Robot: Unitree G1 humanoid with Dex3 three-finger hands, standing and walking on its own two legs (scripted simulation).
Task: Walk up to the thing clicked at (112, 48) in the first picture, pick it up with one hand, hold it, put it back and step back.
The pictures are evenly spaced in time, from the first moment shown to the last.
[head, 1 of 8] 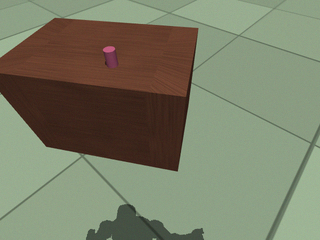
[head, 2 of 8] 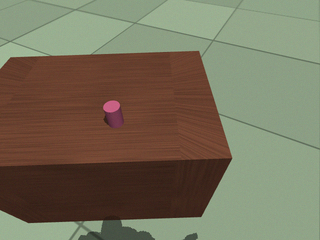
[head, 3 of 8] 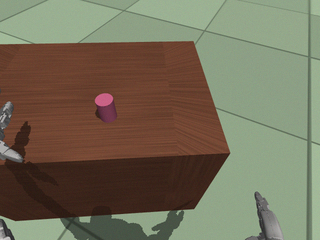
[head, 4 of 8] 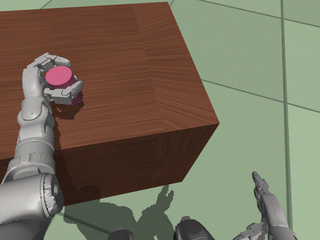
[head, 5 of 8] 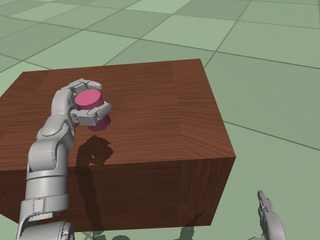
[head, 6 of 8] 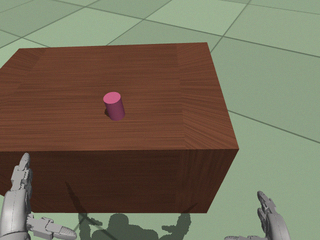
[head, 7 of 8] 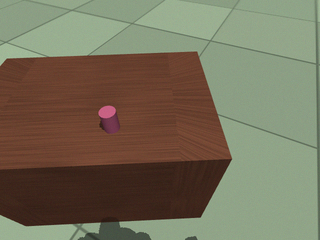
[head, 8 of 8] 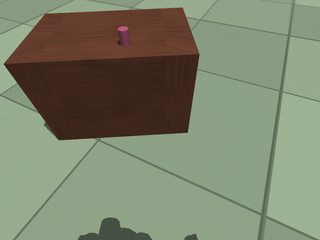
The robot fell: no
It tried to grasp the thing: yes
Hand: left
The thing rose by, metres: 0.23
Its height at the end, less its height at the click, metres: +0.00
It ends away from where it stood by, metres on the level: 0.02
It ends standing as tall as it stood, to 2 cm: yes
